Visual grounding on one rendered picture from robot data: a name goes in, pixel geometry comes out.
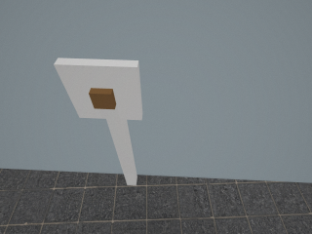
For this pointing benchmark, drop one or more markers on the panel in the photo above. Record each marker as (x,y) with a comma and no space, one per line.
(79,75)

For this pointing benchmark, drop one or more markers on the button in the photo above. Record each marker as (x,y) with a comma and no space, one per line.
(102,98)

